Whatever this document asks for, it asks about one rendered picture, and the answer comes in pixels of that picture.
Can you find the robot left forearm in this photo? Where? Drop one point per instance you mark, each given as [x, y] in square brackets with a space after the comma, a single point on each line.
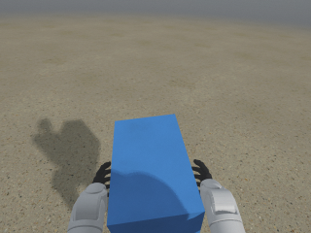
[88, 212]

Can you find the robot right forearm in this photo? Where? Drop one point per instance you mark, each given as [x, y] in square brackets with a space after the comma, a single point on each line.
[221, 209]

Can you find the carton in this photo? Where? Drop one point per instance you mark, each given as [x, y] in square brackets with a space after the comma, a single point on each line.
[152, 185]

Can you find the robot left hand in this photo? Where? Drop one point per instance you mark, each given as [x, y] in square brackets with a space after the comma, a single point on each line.
[101, 173]

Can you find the robot right hand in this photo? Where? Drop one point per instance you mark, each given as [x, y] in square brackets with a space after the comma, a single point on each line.
[202, 170]

